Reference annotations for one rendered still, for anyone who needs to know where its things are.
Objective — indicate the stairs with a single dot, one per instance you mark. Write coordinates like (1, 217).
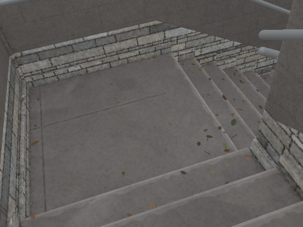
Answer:
(236, 99)
(230, 190)

